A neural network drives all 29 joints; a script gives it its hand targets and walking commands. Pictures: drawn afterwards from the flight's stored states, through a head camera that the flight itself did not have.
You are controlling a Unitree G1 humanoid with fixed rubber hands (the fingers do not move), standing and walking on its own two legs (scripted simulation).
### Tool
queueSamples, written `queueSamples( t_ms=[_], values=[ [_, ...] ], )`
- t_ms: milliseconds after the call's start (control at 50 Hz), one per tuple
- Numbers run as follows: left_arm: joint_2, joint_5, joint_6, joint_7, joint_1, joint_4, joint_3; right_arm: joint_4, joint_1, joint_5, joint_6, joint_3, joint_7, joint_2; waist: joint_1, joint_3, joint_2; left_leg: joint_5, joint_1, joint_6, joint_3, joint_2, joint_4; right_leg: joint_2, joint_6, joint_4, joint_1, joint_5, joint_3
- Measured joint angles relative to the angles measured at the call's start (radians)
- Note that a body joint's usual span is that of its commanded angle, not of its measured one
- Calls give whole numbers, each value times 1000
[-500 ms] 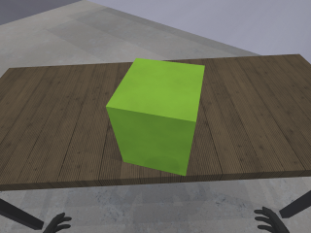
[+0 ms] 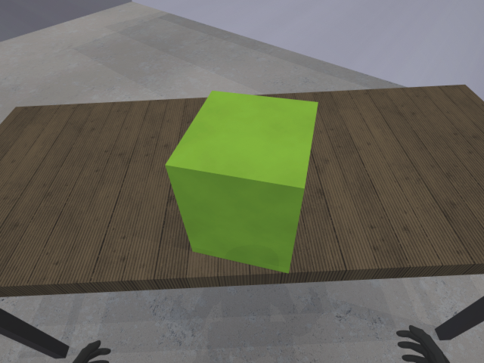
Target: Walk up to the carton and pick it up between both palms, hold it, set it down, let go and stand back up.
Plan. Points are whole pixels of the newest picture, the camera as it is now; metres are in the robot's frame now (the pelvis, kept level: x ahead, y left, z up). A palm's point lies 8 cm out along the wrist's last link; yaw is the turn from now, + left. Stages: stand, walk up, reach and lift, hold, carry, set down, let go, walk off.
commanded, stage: stand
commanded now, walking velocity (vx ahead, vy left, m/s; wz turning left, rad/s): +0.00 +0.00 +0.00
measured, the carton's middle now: (250, 182) +0.42 +0.01 +0.06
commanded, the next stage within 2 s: none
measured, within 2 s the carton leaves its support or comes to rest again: neither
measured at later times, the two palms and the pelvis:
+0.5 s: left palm out of the picture +0.09 +0.30 -0.09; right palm out of the picture +0.11 -0.28 -0.08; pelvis -0.01 +0.00 +0.00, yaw +0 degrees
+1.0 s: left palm out of the picture +0.07 +0.31 -0.09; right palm out of the picture +0.10 -0.28 -0.08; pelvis -0.02 +0.00 +0.00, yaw +0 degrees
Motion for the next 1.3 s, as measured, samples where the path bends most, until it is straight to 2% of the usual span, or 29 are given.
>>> queueSamples(
  t_ms=[1300],
  values=[
    [4,0,1,0,-3,111,-11,99,0,0,2,0,-2,-3,0,2,6,30,-9,1,0,0,-7,0,0,-27,0,40,0]
  ],
)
